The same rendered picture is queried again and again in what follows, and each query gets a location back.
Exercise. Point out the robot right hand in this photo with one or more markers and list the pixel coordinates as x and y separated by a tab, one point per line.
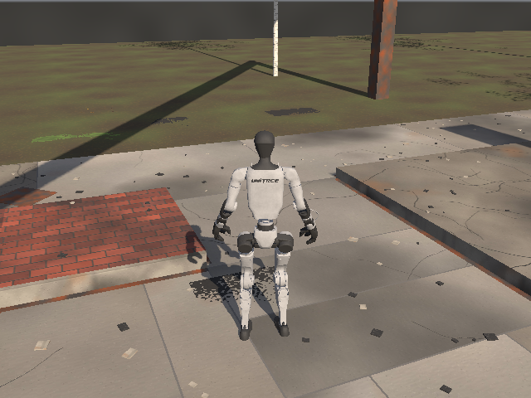
313	233

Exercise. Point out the robot right thigh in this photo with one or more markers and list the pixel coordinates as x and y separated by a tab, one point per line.
285	243

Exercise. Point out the left robot upper arm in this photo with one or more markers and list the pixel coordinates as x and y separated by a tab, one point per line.
238	176

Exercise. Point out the left robot forearm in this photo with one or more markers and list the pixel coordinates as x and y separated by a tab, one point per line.
223	216

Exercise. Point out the left robot foot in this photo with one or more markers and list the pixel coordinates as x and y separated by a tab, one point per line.
244	334

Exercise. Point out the robot left hand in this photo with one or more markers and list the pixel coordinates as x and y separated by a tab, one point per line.
216	231

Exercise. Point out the right robot upper arm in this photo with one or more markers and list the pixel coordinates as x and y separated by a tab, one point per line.
291	175

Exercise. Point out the right robot forearm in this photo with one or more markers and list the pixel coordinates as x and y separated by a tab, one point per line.
306	217

